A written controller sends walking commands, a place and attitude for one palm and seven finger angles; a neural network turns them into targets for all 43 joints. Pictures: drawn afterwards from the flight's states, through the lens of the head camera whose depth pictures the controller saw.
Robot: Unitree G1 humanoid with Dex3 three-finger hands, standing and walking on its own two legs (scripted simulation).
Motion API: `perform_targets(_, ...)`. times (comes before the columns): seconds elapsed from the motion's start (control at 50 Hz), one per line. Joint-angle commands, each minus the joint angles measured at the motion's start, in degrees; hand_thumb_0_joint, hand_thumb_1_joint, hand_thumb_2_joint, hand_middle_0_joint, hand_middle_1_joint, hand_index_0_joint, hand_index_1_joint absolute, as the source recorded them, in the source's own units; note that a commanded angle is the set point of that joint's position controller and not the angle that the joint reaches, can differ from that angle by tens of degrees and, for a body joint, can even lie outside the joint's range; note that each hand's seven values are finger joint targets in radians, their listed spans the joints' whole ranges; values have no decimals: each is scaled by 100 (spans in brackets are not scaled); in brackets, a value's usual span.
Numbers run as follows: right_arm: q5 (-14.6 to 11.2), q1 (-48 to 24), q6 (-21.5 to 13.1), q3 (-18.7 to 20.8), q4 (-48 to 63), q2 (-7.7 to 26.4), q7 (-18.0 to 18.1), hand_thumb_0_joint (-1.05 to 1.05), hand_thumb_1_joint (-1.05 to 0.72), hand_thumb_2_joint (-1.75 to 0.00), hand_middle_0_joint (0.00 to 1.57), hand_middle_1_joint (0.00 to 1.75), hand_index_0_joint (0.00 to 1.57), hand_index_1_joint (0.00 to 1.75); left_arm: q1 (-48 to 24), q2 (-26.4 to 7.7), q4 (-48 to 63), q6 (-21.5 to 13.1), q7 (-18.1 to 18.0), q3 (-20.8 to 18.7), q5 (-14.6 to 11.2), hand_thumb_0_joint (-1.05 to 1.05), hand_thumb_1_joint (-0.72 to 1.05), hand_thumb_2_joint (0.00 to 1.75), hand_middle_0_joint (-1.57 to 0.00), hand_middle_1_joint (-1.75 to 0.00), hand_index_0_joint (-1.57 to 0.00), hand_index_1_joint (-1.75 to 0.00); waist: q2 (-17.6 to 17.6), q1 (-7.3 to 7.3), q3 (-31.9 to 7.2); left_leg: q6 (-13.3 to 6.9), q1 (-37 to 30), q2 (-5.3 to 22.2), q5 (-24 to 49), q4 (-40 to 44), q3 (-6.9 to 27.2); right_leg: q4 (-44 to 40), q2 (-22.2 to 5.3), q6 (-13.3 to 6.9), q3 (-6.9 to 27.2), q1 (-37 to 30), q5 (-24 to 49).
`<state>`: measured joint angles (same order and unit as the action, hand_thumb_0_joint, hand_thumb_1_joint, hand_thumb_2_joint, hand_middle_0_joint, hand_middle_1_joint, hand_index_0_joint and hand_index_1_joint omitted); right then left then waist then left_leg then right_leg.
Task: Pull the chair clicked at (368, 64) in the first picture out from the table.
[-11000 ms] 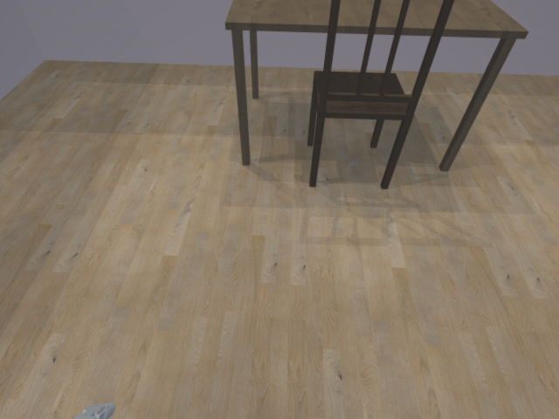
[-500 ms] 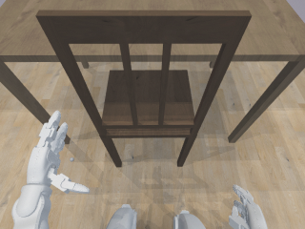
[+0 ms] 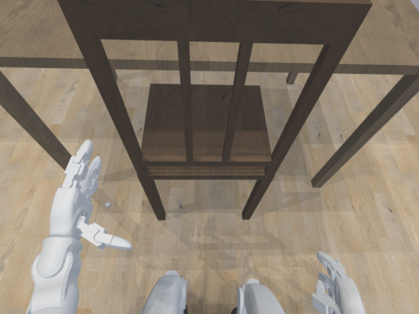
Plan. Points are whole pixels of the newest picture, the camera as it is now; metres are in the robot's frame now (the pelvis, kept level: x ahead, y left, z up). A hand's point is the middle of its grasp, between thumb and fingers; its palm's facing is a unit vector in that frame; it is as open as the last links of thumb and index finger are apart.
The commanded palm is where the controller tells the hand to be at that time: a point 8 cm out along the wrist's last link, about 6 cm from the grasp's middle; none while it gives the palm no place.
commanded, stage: aim the fingers beside a spindle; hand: left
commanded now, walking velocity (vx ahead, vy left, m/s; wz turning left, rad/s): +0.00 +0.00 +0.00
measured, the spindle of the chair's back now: (187, 115) +0.50 +0.07 +0.04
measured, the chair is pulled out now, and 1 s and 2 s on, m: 0.00 0.00 0.00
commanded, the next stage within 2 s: none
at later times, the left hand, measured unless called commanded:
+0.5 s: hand (118, 185) +0.34 +0.19 +0.01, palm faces +0.02 -1.00 -0.03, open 16.9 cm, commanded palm +0.32 +0.24 +0.00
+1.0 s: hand (129, 193) +0.33 +0.17 +0.00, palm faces +0.00 -1.00 -0.02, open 17.0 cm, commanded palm +0.32 +0.24 +0.01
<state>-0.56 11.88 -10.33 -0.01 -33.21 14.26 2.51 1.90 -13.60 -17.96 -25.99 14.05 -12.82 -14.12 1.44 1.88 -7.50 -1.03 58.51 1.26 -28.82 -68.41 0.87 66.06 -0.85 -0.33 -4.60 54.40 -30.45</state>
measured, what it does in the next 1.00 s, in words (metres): stands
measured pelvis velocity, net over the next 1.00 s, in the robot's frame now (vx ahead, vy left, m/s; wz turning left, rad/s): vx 0.00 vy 0.00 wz -0.01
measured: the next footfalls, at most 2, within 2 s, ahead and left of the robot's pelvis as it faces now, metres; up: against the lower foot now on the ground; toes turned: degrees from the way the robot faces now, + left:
none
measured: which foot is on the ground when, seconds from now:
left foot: down 0.00-1.00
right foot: down 0.00-1.00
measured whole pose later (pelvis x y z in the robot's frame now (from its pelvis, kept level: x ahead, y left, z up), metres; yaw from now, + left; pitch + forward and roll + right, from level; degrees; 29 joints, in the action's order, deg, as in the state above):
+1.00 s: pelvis +0.00 +0.00 -0.01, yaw +0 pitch +22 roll -3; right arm -0.3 10.8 -5.6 0.3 -33.3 14.5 1.6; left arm -5.1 -12.6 -23.2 -26.9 10.3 -10.1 -11.5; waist 1.8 2.4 -7.9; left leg -1.0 63.8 1.5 -30.4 -72.2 1.1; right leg 69.8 -0.7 -0.4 -4.7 59.7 -32.0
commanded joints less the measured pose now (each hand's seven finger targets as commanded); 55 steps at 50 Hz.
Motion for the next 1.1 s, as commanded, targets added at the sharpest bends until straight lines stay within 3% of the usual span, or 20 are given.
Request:
perform_targets(0.0,-1,60,-274,325,740,816,24,0,-90,-90,20,30,20,30,-945,-969,1321,-516,-137,-431,-44,0,-50,30,-6,-8,-6,-8,450,-36,-2022,15,-1700,-70,1564,919,222,-805,103,-115,125,-605,1239)
perform_targets(0.04,-3,70,-236,322,708,836,14,0,-90,-90,20,30,20,30,-996,-877,1080,-471,-155,-365,-16,0,-50,30,-6,-8,-6,-8,242,0,-1942,23,-1597,-56,1456,904,259,-762,118,-116,99,-495,1142)
perform_targets(0.1,-21,69,-190,321,746,861,-12,0,-90,-90,20,30,20,30,-1114,-594,880,-333,-119,-24,34,0,-50,30,-6,-8,-6,-8,346,62,-1820,42,-1591,-49,1364,920,295,-718,103,-123,43,-266,1016)
perform_targets(0.16,-28,115,-119,326,735,914,6,0,-90,-90,20,30,20,30,-1400,-682,686,-256,-166,-90,55,0,-50,30,-6,-8,-6,-8,60,86,-1797,35,-1409,-46,1055,904,347,-701,114,-120,51,-167,802)
perform_targets(0.28,34,138,-59,312,701,881,22,0,-90,-90,20,30,20,30,-2006,-1064,1027,-512,-423,-414,140,0,-50,30,-6,-8,-6,-8,382,-6,-2323,77,-1652,-33,1435,791,390,-515,123,-154,61,-150,958)
perform_targets(0.36,50,150,-13,314,636,861,-33,0,-90,-90,20,30,20,30,-2046,-722,865,-511,-469,-78,196,0,-50,30,-6,-8,-6,-8,473,66,-2387,119,-1801,-2,1621,727,404,-443,114,-141,32,30,1059)
perform_targets(0.44,8,202,109,334,638,895,-77,0,-90,-90,20,30,20,30,-1720,-575,341,-292,-431,22,235,0,-50,30,-6,-8,-6,-8,249,53,-2174,111,-1554,4,1579,724,373,-452,117,-144,15,19,1092)
perform_targets(0.46,1,198,136,333,640,905,-80,0,-90,-90,20,30,20,30,-1883,-484,321,-259,-425,146,245,0,-50,30,-6,-8,-6,-8,148,132,-2137,96,-1489,2,1506,698,378,-442,116,-131,12,74,1071)
perform_targets(0.52,-1,208,211,334,670,894,-92,0,-90,-90,20,30,20,30,-2030,-562,347,-264,-521,69,274,0,-50,30,-6,-8,-6,-8,134,106,-2167,70,-1382,-27,1499,653,332,-450,110,-135,42,-26,1117)
perform_targets(0.54,5,224,227,349,685,891,-92,0,-90,-90,20,30,20,30,-1937,-786,432,-317,-573,-192,259,0,-50,30,-6,-8,-6,-8,95,19,-2261,79,-1394,-22,1584,664,326,-440,118,-145,50,-160,1193)
perform_targets(0.6,36,200,239,348,772,834,-101,0,-90,-90,20,30,20,30,-1917,-1151,1164,-571,-711,-511,243,0,-50,30,-6,-8,-6,-8,365,-113,-2836,84,-1725,-40,2051,636,285,-417,124,-140,124,-502,1565)
perform_targets(0.62,40,189,236,338,780,784,-117,0,-90,-90,20,30,20,30,-1798,-1053,1282,-626,-726,-424,242,0,-50,30,-6,-8,-6,-8,482,-103,-2869,91,-1841,-42,2184,636,256,-432,130,-140,139,-573,1688)
perform_targets(0.68,29,200,273,314,722,779,-118,0,-90,-90,20,30,20,30,-1463,-1067,971,-649,-718,-494,219,0,-50,30,-6,-8,-6,-8,247,-24,-2500,44,-1543,-35,2030,634,225,-502,165,-125,134,-626,1681)
perform_targets(0.78,-39,194,285,316,629,853,-102,0,-90,-90,20,30,20,30,-1431,-395,205,-425,-324,173,161,0,-50,30,-6,-8,-6,-8,57,246,-1868,-2,-1146,-51,1426,601,189,-609,158,-110,104,-279,1315)
perform_targets(0.8,-52,186,284,335,595,894,-84,0,-90,-90,20,30,20,30,-1537,-510,179,-402,-274,94,139,0,-50,30,-6,-8,-6,-8,54,239,-1858,0,-1119,-41,1358,570,187,-604,148,-107,117,-215,1267)
perform_targets(0.82,-53,175,272,335,612,886,-83,0,-90,-90,20,30,20,30,-1673,-338,261,-387,-208,304,115,0,-50,30,-6,-8,-6,-8,72,269,-1907,-12,-1125,-65,1318,558,193,-616,131,-104,127,-229,1240)
perform_targets(0.86,-56,187,262,360,628,915,-44,0,-90,-90,20,30,20,30,-1782,-631,362,-426,-201,39,99,0,-50,30,-6,-8,-6,-8,26,206,-2012,-11,-1135,-57,1353,535,189,-602,134,-111,159,-282,1281)
perform_targets(0.92,-4,166,196,350,661,835,-34,0,-90,-90,20,30,20,30,-2136,-869,1063,-633,-360,-89,136,0,-50,30,-6,-8,-6,-8,493,106,-2471,3,-1586,-59,1687,536,211,-548,118,-126,190,-363,1415)
perform_targets(0.98,51,184,198,330,643,803,-38,0,-90,-90,20,30,20,30,-1927,-1395,1242,-787,-626,-663,201,0,-50,30,-6,-8,-6,-8,483,-47,-2677,15,-1607,-53,2030,520,208,-452,144,-135,211,-610,1717)
perform_targets(1.08,7,143,332,295,631,794,-110,0,-90,-90,20,30,20,30,-1385,-964,9,-468,-568,-528,213,0,-50,30,-6,-8,-6,-8,-77,62,-2080,-21,-903,-89,1471,517,85,-565,165,-85,244,-681,1567)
